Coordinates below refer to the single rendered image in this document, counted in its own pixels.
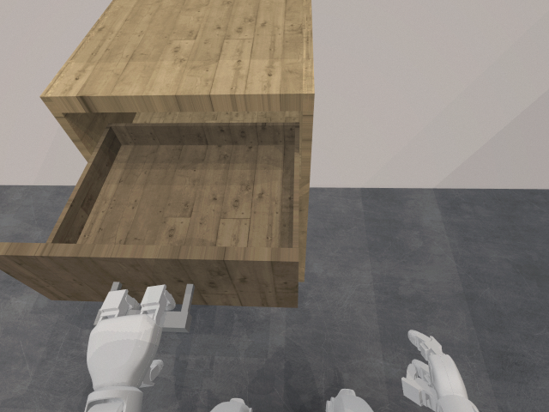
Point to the left robot hand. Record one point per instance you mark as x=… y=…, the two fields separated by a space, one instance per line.
x=121 y=349

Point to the drawer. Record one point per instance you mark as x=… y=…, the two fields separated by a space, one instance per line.
x=210 y=204

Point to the right robot shin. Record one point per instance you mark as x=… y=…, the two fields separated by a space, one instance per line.
x=346 y=392

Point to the handle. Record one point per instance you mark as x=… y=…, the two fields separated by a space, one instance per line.
x=169 y=321

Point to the right robot hand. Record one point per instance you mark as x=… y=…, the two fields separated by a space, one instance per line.
x=438 y=379

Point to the robot left forearm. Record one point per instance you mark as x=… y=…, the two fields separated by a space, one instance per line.
x=115 y=399

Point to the robot right thigh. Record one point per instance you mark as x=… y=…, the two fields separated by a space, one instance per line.
x=347 y=403

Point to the robot right forearm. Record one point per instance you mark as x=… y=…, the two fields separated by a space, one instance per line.
x=454 y=403

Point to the cabinet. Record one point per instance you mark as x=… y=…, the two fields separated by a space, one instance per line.
x=192 y=61

